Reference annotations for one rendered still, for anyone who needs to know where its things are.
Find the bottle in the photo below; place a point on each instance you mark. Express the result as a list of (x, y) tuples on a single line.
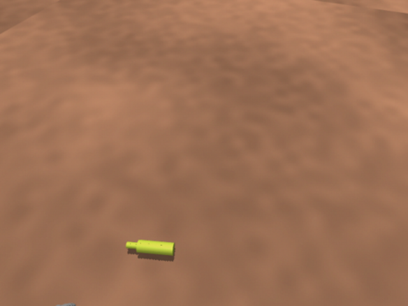
[(152, 247)]

